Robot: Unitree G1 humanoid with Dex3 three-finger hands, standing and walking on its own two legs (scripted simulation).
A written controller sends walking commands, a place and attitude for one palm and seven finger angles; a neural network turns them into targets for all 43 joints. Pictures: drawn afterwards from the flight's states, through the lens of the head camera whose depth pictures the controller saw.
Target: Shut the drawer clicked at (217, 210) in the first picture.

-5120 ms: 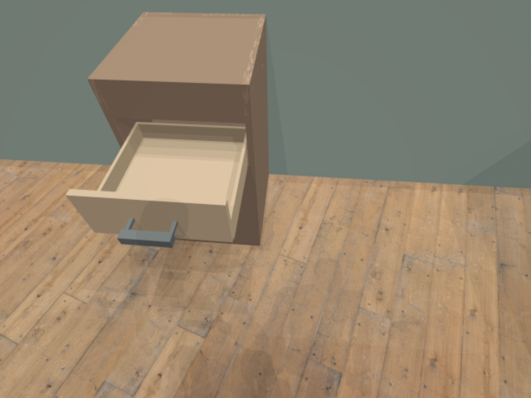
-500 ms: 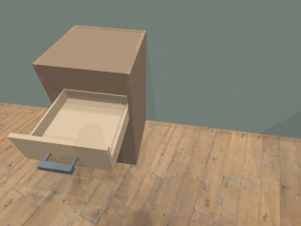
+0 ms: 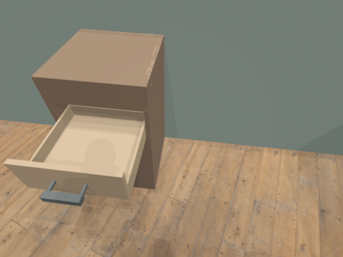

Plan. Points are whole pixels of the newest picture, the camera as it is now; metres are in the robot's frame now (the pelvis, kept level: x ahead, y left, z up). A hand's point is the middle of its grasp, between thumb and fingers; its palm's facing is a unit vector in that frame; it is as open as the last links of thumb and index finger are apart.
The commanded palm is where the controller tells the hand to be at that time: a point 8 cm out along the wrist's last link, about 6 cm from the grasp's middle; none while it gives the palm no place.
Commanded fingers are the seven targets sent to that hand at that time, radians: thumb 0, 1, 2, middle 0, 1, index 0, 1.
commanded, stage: look again from close up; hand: left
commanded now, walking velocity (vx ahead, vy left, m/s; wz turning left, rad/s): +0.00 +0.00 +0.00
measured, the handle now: (65, 191) +0.35 +0.37 -0.18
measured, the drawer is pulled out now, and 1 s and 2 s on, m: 0.30 0.30 0.30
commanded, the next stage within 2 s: shuffle to correct the standing spot in 0.02 s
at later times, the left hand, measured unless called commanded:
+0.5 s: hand out of the picture -0.01 +0.22 -0.19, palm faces +0.07 -0.97 -0.23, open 7.4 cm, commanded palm none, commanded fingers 0.00 0.90 0.90 -0.20 -0.30 -0.20 -0.30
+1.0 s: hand out of the picture +0.03 +0.26 -0.16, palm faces +0.03 -0.96 -0.26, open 7.3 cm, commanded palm none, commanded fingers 0.00 0.90 0.90 -0.20 -0.30 -0.20 -0.30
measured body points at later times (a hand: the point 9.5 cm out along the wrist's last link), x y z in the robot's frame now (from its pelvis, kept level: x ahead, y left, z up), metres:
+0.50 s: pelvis +0.01 +0.03 -0.01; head +0.02 +0.04 +0.44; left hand -0.01 +0.27 -0.17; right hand +0.04 -0.21 -0.16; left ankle +0.04 +0.09 -0.74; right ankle -0.04 -0.10 -0.74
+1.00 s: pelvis +0.00 +0.07 +0.00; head +0.02 +0.06 +0.45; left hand +0.03 +0.31 -0.14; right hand +0.03 -0.17 -0.15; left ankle +0.03 +0.21 -0.68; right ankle -0.03 -0.05 -0.74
